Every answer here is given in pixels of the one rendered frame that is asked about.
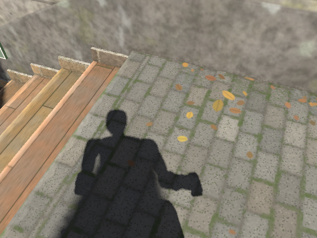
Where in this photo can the stairs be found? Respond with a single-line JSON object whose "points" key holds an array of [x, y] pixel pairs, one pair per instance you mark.
{"points": [[37, 118]]}

